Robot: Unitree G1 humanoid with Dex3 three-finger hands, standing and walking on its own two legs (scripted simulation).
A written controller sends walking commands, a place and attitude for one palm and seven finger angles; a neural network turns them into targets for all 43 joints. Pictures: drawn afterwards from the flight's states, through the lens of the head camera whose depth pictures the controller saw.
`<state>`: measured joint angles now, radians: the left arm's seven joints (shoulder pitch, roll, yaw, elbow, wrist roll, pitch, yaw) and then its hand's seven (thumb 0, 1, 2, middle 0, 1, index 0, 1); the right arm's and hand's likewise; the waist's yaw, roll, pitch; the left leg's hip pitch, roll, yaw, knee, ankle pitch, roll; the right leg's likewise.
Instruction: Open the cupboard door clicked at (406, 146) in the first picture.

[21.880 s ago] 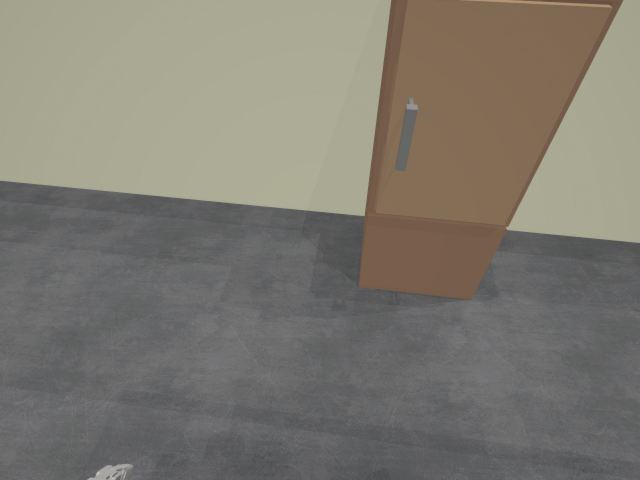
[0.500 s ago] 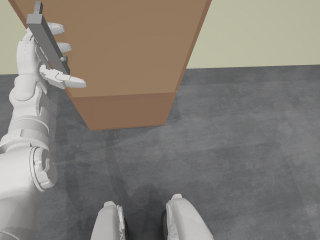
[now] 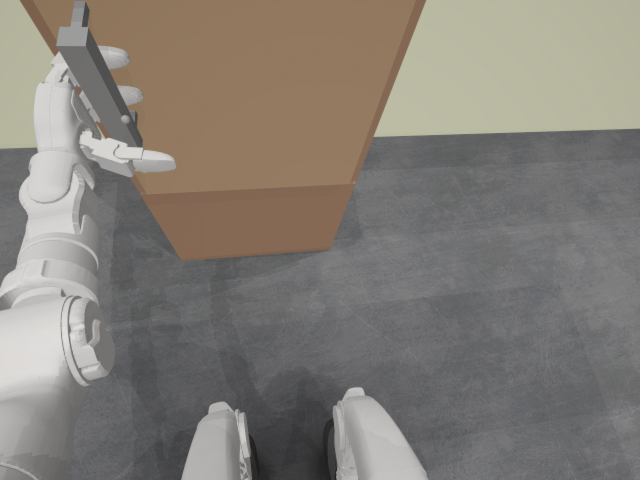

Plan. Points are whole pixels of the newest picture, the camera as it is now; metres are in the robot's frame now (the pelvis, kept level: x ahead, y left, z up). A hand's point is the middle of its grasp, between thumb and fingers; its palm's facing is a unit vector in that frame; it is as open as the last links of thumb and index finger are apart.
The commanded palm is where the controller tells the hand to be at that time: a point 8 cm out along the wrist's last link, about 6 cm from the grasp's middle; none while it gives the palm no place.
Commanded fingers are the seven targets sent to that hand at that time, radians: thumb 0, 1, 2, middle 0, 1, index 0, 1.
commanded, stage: close the thumb around the handle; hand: left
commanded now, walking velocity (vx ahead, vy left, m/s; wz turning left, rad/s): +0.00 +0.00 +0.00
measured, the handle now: (109, 87) +0.58 +0.20 +0.06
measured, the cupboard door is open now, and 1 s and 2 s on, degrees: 0 4 45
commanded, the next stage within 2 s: pull the door open along its arc in 0.56 s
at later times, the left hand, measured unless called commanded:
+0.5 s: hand (129, 118) +0.53 +0.17 +0.05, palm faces +0.02 -1.00 -0.02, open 5.7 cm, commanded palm +0.51 +0.21 +0.06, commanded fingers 0.00 0.90 0.90 -0.40 -1.35 -0.40 -1.35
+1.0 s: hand (132, 138) +0.50 +0.17 +0.05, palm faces +0.02 -1.00 -0.01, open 5.9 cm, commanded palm +0.45 +0.22 +0.06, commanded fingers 0.00 0.90 0.90 -0.40 -1.35 -0.40 -1.35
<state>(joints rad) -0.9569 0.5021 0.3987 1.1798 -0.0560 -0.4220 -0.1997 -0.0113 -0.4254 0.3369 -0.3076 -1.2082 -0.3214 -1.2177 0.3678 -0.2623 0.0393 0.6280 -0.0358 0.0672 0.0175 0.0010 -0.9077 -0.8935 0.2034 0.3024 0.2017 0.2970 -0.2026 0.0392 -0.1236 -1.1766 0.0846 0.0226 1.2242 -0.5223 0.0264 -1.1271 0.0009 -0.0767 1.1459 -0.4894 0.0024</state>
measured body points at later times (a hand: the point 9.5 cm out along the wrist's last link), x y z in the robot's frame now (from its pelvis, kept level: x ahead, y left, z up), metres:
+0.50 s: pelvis +0.00 +0.00 +0.00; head +0.16 +0.02 +0.42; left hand +0.53 +0.23 +0.06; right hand +0.00 -0.26 -0.11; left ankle +0.02 +0.10 -0.63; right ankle +0.02 -0.13 -0.63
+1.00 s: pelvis +0.02 +0.00 +0.01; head +0.16 +0.01 +0.44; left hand +0.50 +0.22 +0.06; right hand +0.03 -0.26 -0.10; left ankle +0.02 +0.10 -0.63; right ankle +0.02 -0.13 -0.63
